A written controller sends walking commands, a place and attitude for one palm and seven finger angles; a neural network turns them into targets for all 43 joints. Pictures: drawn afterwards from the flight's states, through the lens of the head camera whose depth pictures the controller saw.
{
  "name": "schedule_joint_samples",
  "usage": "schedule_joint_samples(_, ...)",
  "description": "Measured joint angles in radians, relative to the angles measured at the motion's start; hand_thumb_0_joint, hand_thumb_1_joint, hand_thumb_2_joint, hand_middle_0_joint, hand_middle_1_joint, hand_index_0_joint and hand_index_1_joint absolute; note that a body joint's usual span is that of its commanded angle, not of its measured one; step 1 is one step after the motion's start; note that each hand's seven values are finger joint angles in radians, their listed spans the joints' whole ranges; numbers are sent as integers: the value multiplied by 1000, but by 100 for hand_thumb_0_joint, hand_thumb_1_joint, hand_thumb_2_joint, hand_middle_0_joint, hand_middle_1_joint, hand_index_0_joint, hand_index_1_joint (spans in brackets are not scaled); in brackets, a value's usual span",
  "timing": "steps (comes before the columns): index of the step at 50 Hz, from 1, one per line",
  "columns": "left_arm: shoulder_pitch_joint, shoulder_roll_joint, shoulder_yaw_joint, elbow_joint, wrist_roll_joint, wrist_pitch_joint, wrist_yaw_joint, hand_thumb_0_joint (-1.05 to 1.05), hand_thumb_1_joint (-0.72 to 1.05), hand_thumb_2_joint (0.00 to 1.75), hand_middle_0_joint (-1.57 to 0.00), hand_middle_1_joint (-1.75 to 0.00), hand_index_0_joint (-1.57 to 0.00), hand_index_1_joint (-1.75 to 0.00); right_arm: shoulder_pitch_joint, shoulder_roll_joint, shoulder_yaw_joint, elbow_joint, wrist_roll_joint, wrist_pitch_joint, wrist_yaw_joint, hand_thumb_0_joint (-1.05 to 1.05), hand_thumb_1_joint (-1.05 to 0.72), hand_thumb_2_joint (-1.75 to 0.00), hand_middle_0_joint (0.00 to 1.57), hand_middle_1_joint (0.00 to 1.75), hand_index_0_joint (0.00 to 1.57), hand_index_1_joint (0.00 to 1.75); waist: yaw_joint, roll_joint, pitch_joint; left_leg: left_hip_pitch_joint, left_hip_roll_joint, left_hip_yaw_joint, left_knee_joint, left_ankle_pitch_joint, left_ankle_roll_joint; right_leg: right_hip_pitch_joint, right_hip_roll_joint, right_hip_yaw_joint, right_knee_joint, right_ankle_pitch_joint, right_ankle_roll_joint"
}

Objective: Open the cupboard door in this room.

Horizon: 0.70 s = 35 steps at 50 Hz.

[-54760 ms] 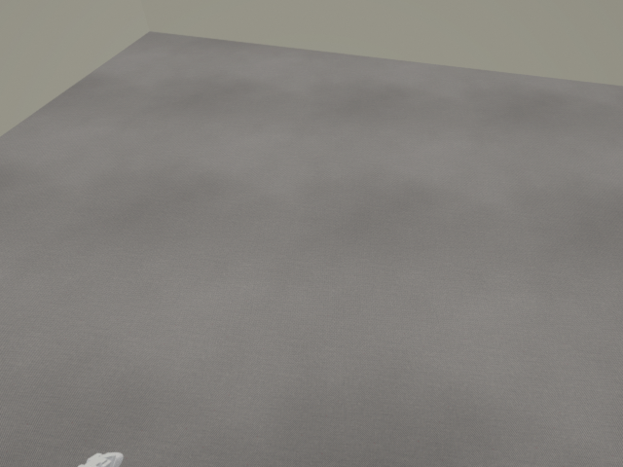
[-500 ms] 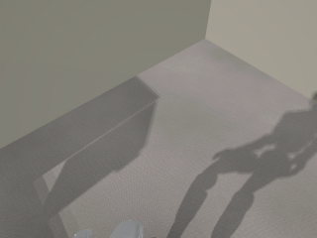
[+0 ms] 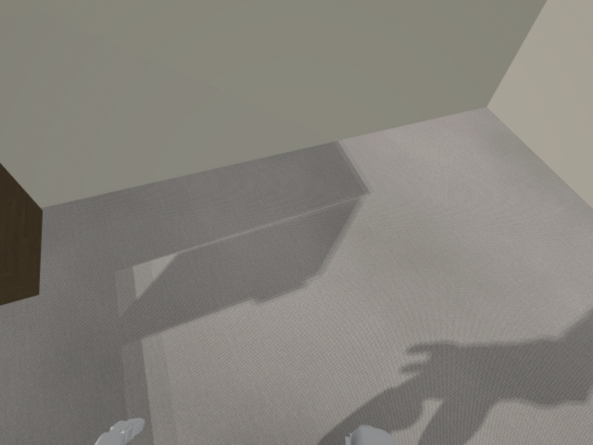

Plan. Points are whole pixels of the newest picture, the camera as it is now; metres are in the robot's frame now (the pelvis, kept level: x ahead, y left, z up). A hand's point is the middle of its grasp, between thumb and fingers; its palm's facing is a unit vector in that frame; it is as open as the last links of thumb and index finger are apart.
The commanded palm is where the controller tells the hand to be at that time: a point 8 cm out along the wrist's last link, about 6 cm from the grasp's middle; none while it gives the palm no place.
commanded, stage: turn to face it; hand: left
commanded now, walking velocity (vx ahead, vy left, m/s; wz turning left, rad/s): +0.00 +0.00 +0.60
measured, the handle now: out of the picture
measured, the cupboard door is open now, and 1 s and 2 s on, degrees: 41 41 41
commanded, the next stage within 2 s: take the last steps up to it in 1.70 s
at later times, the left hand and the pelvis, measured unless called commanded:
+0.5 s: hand out of the picture -0.01 +0.18 -0.18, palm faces +0.35 -0.91 -0.24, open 7.3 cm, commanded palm none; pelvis +0.01 -0.03 -0.01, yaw +21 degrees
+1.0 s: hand out of the picture +0.01 +0.23 -0.16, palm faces +0.55 -0.80 -0.24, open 7.4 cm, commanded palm none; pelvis +0.02 -0.01 +0.00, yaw +35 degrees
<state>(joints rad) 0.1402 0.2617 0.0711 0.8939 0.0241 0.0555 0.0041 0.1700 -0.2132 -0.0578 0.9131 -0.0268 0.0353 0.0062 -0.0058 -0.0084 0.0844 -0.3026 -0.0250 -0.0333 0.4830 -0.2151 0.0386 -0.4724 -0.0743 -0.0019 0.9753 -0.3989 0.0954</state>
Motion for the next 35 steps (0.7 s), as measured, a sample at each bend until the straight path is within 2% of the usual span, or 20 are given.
schedule_joint_samples(4, -22, -19, -11, -17, -6, -9, 3, 0, 91, 90, -19, -29, -20, -30, 18, -4, -11, 6, -3, 10, 0, 0, -90, -90, 21, 30, 20, 30, -20, 23, 0, -27, -11, -50, 28, -5, -21, 85, 40, -8, -191, -8, -12)
schedule_joint_samples(6, -23, -28, -18, -29, -9, -23, 4, 0, 91, 90, -19, -29, -20, -30, 29, -8, -19, 9, 2, 17, -1, 0, -90, -90, 21, 30, 20, 30, -25, 31, -5, -52, -24, -74, 67, -21, -36, 161, 56, -20, -356, 65, -23)
schedule_joint_samples(7, -17, -32, -20, -36, -6, -35, 6, 0, 91, 90, -20, -29, -20, -30, 35, -11, -23, 9, 7, 20, 0, 0, -90, -90, 21, 30, 20, 30, -23, 28, -13, -75, -32, -75, 108, -50, -39, 190, 52, -24, -417, 70, -58)
schedule_joint_samples(8, -18, -45, -24, -34, -2, -42, 10, 0, 91, 90, -20, -29, -20, -30, 30, -20, -29, 15, 9, 24, 1, 0, -90, -90, 21, 30, 20, 30, -23, 45, -6, -104, -29, -76, 190, -137, -48, 190, 56, -39, -407, 60, -87)
schedule_joint_samples(10, -12, -68, -35, -32, -1, -48, 15, 0, 90, 90, -20, -29, -20, -30, 18, -35, -39, 28, 6, 36, 2, 0, -91, -90, 20, 30, 20, 30, -31, 63, 9, -169, -29, -52, 417, -245, -63, 206, 46, -71, -395, 52, -110)
schedule_joint_samples(12, 2, -84, -43, -27, -4, -50, 17, 0, 90, 90, -20, -29, -20, -30, 6, -43, -42, 37, 4, 44, 7, 0, -91, -90, 20, 30, 20, 30, -37, 64, 21, -215, -13, -16, 599, -235, -81, 235, 33, -96, -415, 59, -112)
schedule_joint_samples(14, 17, -94, -47, -20, -4, -49, 19, 0, 90, 90, -20, -29, -21, -30, -3, -43, -40, 42, 6, 48, 12, 0, -91, -90, 20, 30, 20, 30, -42, 53, 28, -229, 9, 14, 671, -210, -95, 262, 17, -122, -441, 67, -110)
schedule_joint_samples(17, 38, -102, -49, -13, -3, -51, 18, 0, 90, 90, -20, -29, -21, -30, -16, -38, -33, 47, 7, 53, 18, 0, -91, -90, 20, 30, 19, 30, -38, 29, 33, -208, 37, 46, 620, -207, -107, 292, -9, -162, -465, 68, -107)
schedule_joint_samples(21, 64, -83, -38, -9, 2, -54, 18, 0, 92, 90, -20, -30, -21, -30, -49, -31, -24, 47, 10, 55, 23, 0, -91, -90, 20, 30, 19, 30, -15, 4, 43, -149, 54, 79, 454, -221, -101, 308, -38, -217, -455, 52, -96)
schedule_joint_samples(25, 90, -47, -24, 6, 6, -48, 13, 0, 91, 90, -20, -30, -21, -30, -89, -25, -16, 25, 12, 43, 25, 0, -91, -90, 20, 30, 19, 30, 9, -25, 48, -69, 45, 120, 263, -205, -79, 297, -73, -264, -392, 11, -73)
schedule_joint_samples(26, 100, -36, -20, 10, 5, -46, 11, 0, 91, 90, -20, -30, -21, -30, -95, -24, -14, 15, 11, 37, 26, 0, -91, -90, 20, 30, 19, 30, 12, -33, 46, -39, 38, 132, 195, -166, -71, 287, -86, -273, -360, -7, -64)
schedule_joint_samples(27, 112, -25, -16, 14, 1, -42, 8, 0, 91, 90, -20, -30, -21, -30, -100, -27, -13, 2, 9, 27, 27, 0, -91, -90, 20, 30, 19, 30, 13, -38, 40, -16, 33, 137, 134, -72, -43, 263, -99, -278, -305, -28, -55)
schedule_joint_samples(28, 111, -11, -11, 22, -3, -33, 5, 0, 91, 90, -20, -30, -21, -30, -108, -24, -15, -9, 6, 16, 26, 0, -91, -90, 20, 30, 19, 30, 14, -50, 43, -29, 21, 136, 151, -48, -12, 225, -109, -251, -211, -75, -40)
schedule_joint_samples(30, 98, 8, -5, 38, -3, -2, 11, 0, 91, 90, -20, -29, -21, -30, -113, -21, -10, -26, 7, 0, 20, 0, -91, -90, 20, 30, 20, 30, 21, -57, 46, -42, 11, 127, 187, -94, 22, 136, -81, -156, -12, -158, -26)
schedule_joint_samples(32, 79, 15, 1, 50, -2, 15, 13, 0, 91, 90, -20, -29, -20, -30, -102, -20, -6, -36, 5, -6, 7, 0, -91, -90, 20, 30, 20, 30, 21, -48, 38, -34, 5, 106, 163, -106, 31, 62, -49, -93, 117, -138, -18)
schedule_joint_samples(35, 53, 17, 5, 41, 2, 13, 5, 0, 91, 90, -20, -29, -20, -30, -81, -18, 0, -31, 3, -8, -4, 0, -91, -90, 20, 30, 20, 30, 25, -35, 26, -7, -7, 77, 83, -60, 28, -8, -30, -38, 179, -45, -8)
